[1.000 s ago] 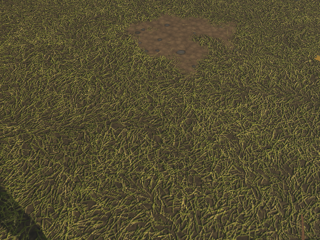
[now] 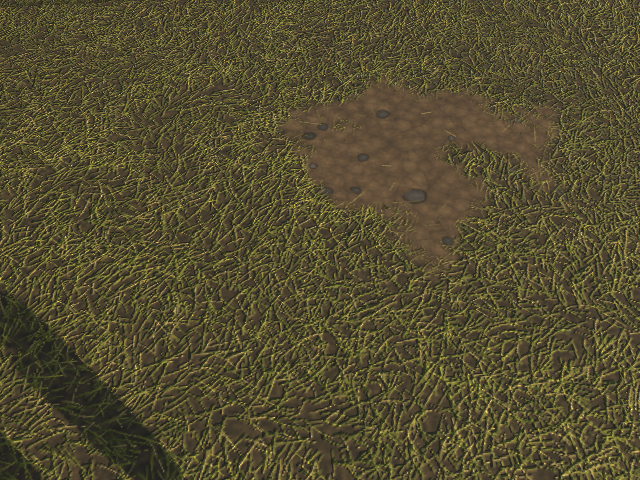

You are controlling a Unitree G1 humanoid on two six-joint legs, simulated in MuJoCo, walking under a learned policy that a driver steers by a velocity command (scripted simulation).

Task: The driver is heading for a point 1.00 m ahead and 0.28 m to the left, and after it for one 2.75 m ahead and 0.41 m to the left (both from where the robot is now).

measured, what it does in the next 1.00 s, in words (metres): walks ahead, turning left: right foot, then left foot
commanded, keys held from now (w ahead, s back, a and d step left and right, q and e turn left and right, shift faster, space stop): w+q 0.88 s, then w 0.12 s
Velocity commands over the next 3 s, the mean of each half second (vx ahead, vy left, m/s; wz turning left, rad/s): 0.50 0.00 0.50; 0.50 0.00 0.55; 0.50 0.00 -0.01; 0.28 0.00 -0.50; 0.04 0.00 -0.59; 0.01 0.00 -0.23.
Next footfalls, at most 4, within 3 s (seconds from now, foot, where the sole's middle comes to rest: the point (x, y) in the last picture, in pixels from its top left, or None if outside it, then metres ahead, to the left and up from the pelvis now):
0.22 right None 0.26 -0.16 -0.78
0.74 left None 0.45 0.18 -0.78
1.28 right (241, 338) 0.81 0.18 -0.78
1.74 left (118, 298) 0.94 0.48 -0.78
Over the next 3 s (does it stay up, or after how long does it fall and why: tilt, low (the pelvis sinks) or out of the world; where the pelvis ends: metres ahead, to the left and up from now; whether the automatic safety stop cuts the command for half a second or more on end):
stays up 0.92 0.33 -0.01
